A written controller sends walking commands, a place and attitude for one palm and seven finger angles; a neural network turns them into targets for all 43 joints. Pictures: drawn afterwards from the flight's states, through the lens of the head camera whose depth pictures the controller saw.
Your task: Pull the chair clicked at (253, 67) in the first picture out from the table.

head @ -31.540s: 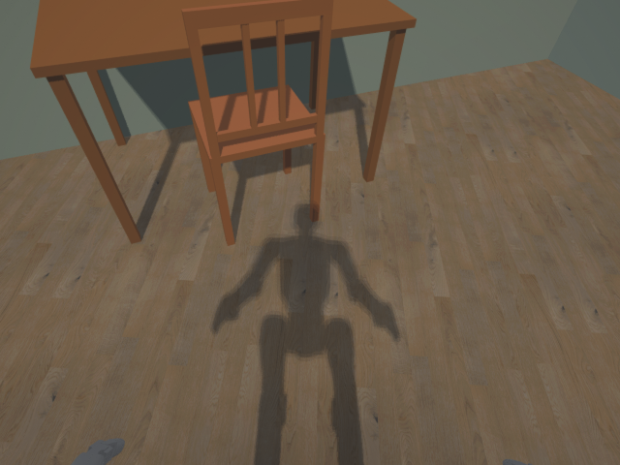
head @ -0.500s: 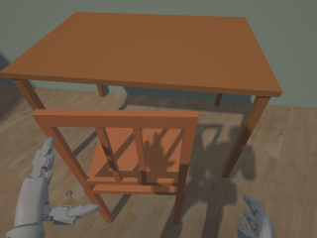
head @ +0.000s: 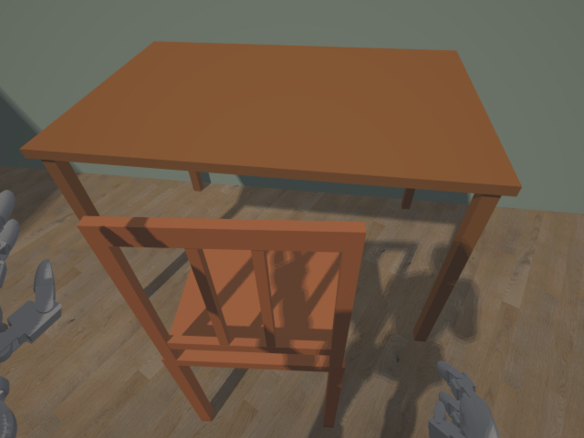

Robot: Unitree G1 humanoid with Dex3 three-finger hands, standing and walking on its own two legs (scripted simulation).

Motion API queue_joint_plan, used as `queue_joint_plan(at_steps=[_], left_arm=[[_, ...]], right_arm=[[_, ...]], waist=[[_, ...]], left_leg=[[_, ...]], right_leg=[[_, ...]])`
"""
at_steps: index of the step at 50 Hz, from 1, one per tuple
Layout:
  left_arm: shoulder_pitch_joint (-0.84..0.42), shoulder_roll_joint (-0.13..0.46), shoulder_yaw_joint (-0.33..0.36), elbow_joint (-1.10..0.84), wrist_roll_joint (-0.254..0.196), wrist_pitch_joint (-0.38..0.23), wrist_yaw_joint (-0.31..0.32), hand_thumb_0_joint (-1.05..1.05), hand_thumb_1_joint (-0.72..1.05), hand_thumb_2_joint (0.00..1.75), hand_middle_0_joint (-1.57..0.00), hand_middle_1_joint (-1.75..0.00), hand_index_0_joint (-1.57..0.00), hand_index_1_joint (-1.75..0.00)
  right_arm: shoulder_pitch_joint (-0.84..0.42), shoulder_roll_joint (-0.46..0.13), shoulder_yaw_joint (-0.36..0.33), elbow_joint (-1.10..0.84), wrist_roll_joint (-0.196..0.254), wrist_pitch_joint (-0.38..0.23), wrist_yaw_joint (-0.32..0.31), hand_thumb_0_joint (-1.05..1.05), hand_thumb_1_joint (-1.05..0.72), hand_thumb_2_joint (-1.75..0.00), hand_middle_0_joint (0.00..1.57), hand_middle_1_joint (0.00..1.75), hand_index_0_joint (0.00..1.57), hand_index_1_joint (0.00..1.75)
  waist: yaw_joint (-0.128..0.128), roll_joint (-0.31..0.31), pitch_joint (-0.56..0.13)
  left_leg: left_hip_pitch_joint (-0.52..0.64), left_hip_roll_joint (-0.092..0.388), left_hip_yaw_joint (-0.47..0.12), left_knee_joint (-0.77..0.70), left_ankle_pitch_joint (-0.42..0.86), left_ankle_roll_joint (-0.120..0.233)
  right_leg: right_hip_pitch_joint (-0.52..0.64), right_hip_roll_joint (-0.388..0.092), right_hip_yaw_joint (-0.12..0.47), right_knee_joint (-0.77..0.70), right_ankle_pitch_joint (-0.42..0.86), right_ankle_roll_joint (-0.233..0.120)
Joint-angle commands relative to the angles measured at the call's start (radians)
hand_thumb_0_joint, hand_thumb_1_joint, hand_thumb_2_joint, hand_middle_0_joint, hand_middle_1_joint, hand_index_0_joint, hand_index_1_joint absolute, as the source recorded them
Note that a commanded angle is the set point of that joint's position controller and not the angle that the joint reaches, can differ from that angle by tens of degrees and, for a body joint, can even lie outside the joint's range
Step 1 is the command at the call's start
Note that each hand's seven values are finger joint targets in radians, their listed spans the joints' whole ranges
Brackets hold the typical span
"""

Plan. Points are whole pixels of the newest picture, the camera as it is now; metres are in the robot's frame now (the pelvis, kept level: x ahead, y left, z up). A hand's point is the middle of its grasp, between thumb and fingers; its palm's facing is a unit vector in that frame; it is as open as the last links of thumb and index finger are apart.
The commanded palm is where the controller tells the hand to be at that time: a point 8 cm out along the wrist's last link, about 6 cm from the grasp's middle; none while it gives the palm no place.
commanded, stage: draw the hand back to the body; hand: left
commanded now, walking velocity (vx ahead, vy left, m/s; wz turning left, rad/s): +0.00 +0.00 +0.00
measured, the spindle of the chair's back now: (211, 300) +0.35 +0.21 -0.07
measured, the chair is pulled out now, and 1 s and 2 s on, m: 0.20 0.20 0.20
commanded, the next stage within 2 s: step back with the hand held close in 0.28 s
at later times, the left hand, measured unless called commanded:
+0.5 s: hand (59, 301) +0.19 +0.27 +0.17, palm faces +0.52 -0.76 -0.39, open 7.4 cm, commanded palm +0.13 +0.29 +0.18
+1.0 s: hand (50, 337) +0.16 +0.27 +0.16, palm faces +0.47 -0.75 -0.47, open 7.4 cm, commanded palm +0.10 +0.30 +0.18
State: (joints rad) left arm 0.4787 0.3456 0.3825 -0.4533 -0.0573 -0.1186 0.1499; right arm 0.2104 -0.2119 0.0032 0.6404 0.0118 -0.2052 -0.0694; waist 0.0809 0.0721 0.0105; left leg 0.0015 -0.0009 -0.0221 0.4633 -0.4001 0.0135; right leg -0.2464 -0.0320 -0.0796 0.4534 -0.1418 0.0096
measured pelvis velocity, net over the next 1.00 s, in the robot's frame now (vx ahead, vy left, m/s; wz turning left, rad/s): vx -0.04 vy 0.00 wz -0.01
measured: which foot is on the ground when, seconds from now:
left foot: down 0.00-1.00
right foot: down 0.00-1.00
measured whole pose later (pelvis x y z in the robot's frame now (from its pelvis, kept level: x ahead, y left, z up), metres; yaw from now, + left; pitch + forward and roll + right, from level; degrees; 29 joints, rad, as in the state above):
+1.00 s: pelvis -0.04 +0.00 -0.01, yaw +0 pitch +0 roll +0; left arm 0.53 0.37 0.41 -0.45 -0.03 -0.15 0.16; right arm 0.20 -0.23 0.00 0.58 0.02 -0.02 -0.10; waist 0.01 0.03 0.00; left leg -0.20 -0.03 0.00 0.60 -0.39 0.02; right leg -0.42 -0.06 -0.06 0.51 -0.09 0.01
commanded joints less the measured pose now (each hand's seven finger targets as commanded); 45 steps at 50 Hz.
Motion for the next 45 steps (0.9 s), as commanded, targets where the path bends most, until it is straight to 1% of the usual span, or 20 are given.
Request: queue_joint_plan(at_steps=[1,3,6,8,9,12,15,19,20,21,22,23,24,27,29,33,37,39,41,45], left_arm=[[-0.067,0.13,0.05,-0.134,-0.006,-0.048,0.0,0.0,0.9,0.9,-0.2,-0.3,-0.2,-0.3],[-0.087,0.155,0.064,-0.184,-0.001,-0.055,0.003,0.0,0.9,0.9,-0.2,-0.3,-0.2,-0.3],[-0.064,0.182,0.082,-0.243,0.004,-0.064,0.012,0.0,0.9,0.9,-0.2,-0.3,-0.2,-0.3],[-0.057,0.203,0.099,-0.266,0.01,-0.062,0.016,0.0,0.9,0.9,-0.2,-0.3,-0.2,-0.3],[-0.061,0.19,0.089,-0.261,0.01,-0.063,0.017,0.0,0.9,0.9,-0.2,-0.3,-0.2,-0.3],[-0.051,0.176,0.088,-0.213,0.006,-0.059,0.019,0.0,0.9,0.9,-0.2,-0.3,-0.2,-0.3],[-0.059,0.154,0.075,-0.169,0.003,-0.059,0.015,0.0,0.9,0.9,-0.2,-0.3,-0.2,-0.3],[-0.073,0.141,0.06,-0.162,0.002,-0.059,0.008,0.0,0.9,0.9,-0.2,-0.3,-0.2,-0.3],[-0.158,0.149,0.048,-0.167,0.002,-0.061,0.01,0.0,0.9,0.9,-0.2,-0.3,-0.2,-0.3],[-0.296,0.288,0.198,-0.224,0.005,-0.106,0.019,0.0,0.9,0.9,-0.2,-0.3,-0.2,-0.3],[-0.19,0.21,0.141,-0.123,0.011,-0.104,0.011,0.0,0.9,0.9,-0.2,-0.3,-0.2,-0.3],[-0.196,0.211,0.131,-0.159,0.016,-0.106,0.008,0.0,0.9,0.9,-0.2,-0.3,-0.2,-0.3],[-0.138,0.178,0.111,-0.114,0.019,-0.103,0.006,0.0,0.9,0.9,-0.2,-0.3,-0.2,-0.3],[-0.056,0.157,0.09,-0.151,0.021,-0.105,0.005,0.0,0.9,0.9,-0.2,-0.3,-0.2,-0.3],[-0.018,0.17,0.104,-0.181,0.022,-0.106,0.007,0.0,0.9,0.9,-0.2,-0.3,-0.2,-0.3],[0.04,0.239,0.175,-0.226,0.021,-0.105,0.018,0.0,0.9,0.9,-0.2,-0.3,-0.2,-0.3],[0.059,0.243,0.187,-0.242,0.015,-0.109,0.023,0.0,0.9,0.9,-0.2,-0.3,-0.2,-0.3],[0.062,0.235,0.182,-0.235,0.014,-0.108,0.026,0.0,0.9,0.9,-0.2,-0.3,-0.2,-0.3],[0.052,0.223,0.173,-0.216,0.014,-0.101,0.026,0.0,0.9,0.9,-0.2,-0.3,-0.2,-0.3],[0.021,0.206,0.145,-0.177,0.017,-0.088,0.031,0.0,0.9,0.9,-0.2,-0.3,-0.2,-0.3]], right_arm=[[-0.117,-0.119,-0.05,-0.151,0.008,-0.05,-0.002,0.0,-0.9,-0.9,0.2,0.3,0.2,0.3],[-0.131,-0.12,-0.047,-0.156,0.005,-0.057,-0.001,0.0,-0.9,-0.9,0.2,0.3,0.2,0.3],[-0.121,-0.115,-0.05,-0.159,-0.002,-0.071,-0.002,0.0,-0.9,-0.9,0.2,0.3,0.2,0.3],[-0.128,-0.111,-0.046,-0.156,-0.001,-0.078,-0.001,0.0,-0.9,-0.9,0.2,0.3,0.2,0.3],[-0.123,-0.107,-0.042,-0.153,-0.002,-0.08,-0.001,0.0,-0.9,-0.9,0.2,0.3,0.2,0.3],[-0.124,-0.107,-0.045,-0.149,0.002,-0.072,-0.004,0.0,-0.9,-0.9,0.2,0.3,0.2,0.3],[-0.125,-0.106,-0.045,-0.143,0.006,-0.066,-0.004,0.0,-0.9,-0.9,0.2,0.3,0.2,0.3],[-0.128,-0.11,-0.049,-0.144,0.006,-0.062,-0.002,0.0,-0.9,-0.9,0.2,0.3,0.2,0.3],[-0.132,-0.118,-0.047,-0.138,0.006,-0.06,-0.003,0.0,-0.9,-0.9,0.2,0.3,0.2,0.3],[-0.086,-0.135,-0.041,-0.168,0.012,-0.032,-0.006,0.0,-0.9,-0.9,0.2,0.3,0.2,0.3],[-0.099,-0.117,-0.032,-0.147,0.008,-0.01,-0.011,0.0,-0.9,-0.9,0.2,0.3,0.2,0.3],[-0.115,-0.119,-0.03,-0.162,0.009,0.0,-0.01,0.0,-0.9,-0.9,0.2,0.3,0.2,0.3],[-0.113,-0.12,-0.027,-0.162,0.003,0.013,-0.013,0.0,-0.9,-0.9,0.2,0.3,0.2,0.3],[-0.122,-0.138,-0.033,-0.188,-0.003,0.048,-0.011,0.0,-0.9,-0.9,0.2,0.3,0.2,0.3],[-0.13,-0.132,-0.035,-0.202,-0.005,0.065,-0.01,0.0,-0.9,-0.9,0.2,0.3,0.2,0.3],[-0.138,-0.127,-0.046,-0.223,0.001,0.097,-0.015,0.0,-0.9,-0.9,0.2,0.3,0.2,0.3],[-0.125,-0.125,-0.052,-0.237,0.007,0.114,-0.022,0.0,-0.9,-0.9,0.2,0.3,0.2,0.3],[-0.124,-0.128,-0.053,-0.235,0.007,0.117,-0.027,0.0,-0.9,-0.9,0.2,0.3,0.2,0.3],[-0.123,-0.134,-0.056,-0.235,0.008,0.121,-0.03,0.0,-0.9,-0.9,0.2,0.3,0.2,0.3],[-0.119,-0.141,-0.056,-0.228,0.009,0.127,-0.037,0.0,-0.9,-0.9,0.2,0.3,0.2,0.3]], waist=[[-0.015,-0.052,-0.024],[-0.009,0.007,-0.055],[-0.002,0.002,-0.127],[-0.001,0.057,-0.116],[-0.003,0.06,-0.104],[-0.006,0.005,-0.061],[-0.011,-0.002,-0.013],[-0.013,-0.018,-0.026],[-0.021,-0.023,-0.024],[-0.063,-0.056,0.011],[-0.067,-0.083,0.01],[-0.066,-0.057,0.02],[-0.067,-0.053,-0.001],[-0.068,0.026,-0.073],[-0.067,0.036,-0.117],[-0.065,-0.011,-0.178],[-0.07,-0.025,-0.173],[-0.072,0.006,-0.169],[-0.075,-0.013,-0.15],[-0.081,-0.062,-0.113]], left_leg=[[-0.263,0.029,0.031,-0.117,0.32,-0.018],[-0.255,0.024,0.028,-0.121,0.313,-0.02],[-0.22,0.024,0.027,-0.111,0.399,-0.025],[-0.218,0.023,0.027,-0.106,0.429,-0.034],[-0.224,0.024,0.026,-0.111,0.436,-0.038],[-0.237,0.028,0.031,-0.121,0.387,-0.03],[-0.257,0.029,0.033,-0.132,0.334,-0.026],[-0.252,0.029,0.033,-0.133,0.322,-0.02],[-0.252,0.026,0.031,-0.135,0.309,-0.017],[-0.296,0.059,0.016,-0.112,0.173,0.015],[-0.281,0.051,0.012,-0.103,0.126,0.021],[-0.288,0.046,0.008,-0.108,0.121,0.025],[-0.28,0.051,0.012,-0.108,0.142,0.023],[-0.3,0.08,-0.013,-0.111,0.289,0.017],[-0.31,0.087,-0.019,-0.099,0.361,0.01],[-0.348,0.082,-0.027,-0.05,0.392,-0.003],[-0.391,0.085,-0.037,-0.039,0.355,-0.005],[-0.4,0.09,-0.04,-0.048,0.344,0.0],[-0.425,0.099,-0.05,-0.055,0.318,0.008],[-0.482,0.09,-0.044,-0.051,0.137,0.024]], right_leg=[[0.23,-0.011,0.021,-0.037,0.042,-0.03],[0.248,-0.011,0.026,-0.034,0.034,-0.032],[0.291,-0.017,0.022,-0.031,0.099,-0.033],[0.296,-0.014,0.025,-0.032,0.121,-0.037],[0.296,-0.017,0.02,-0.035,0.124,-0.038],[0.275,-0.01,0.021,-0.041,0.096,-0.036],[0.255,-0.01,0.025,-0.051,0.06,-0.036],[0.254,-0.011,0.027,-0.054,0.048,-0.034],[0.247,-0.01,0.029,-0.053,0.042,-0.033],[0.199,-0.059,0.133,-0.076,0.04,-0.019],[0.16,-0.074,0.135,-0.094,0.013,-0.021],[0.149,-0.072,0.147,-0.1,0.003,-0.023],[0.155,-0.077,0.127,-0.091,0.029,-0.023],[0.205,-0.07,0.086,-0.012,0.182,-0.022],[0.231,-0.072,0.077,0.014,0.242,-0.022],[0.264,-0.096,0.099,0.042,0.333,-0.036],[0.231,-0.098,0.102,0.069,0.307,-0.036],[0.22,-0.089,0.095,0.082,0.293,-0.03],[0.202,-0.076,0.091,0.095,0.265,-0.021],[0.172,-0.086,0.122,0.058,0.138,-0.018]])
